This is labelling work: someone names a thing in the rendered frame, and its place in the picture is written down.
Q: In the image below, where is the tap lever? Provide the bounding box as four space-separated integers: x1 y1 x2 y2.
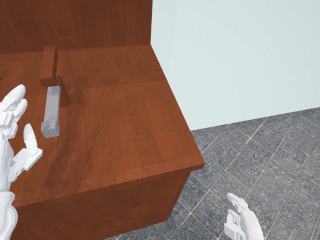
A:
40 86 61 138

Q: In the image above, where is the robot left forearm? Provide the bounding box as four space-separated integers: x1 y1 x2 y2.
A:
0 191 18 240

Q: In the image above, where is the robot left hand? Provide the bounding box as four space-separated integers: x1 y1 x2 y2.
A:
0 84 43 192

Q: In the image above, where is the robot right hand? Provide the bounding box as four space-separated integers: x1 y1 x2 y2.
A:
224 193 264 240

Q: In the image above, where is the counter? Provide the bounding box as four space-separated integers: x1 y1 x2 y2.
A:
0 0 205 240

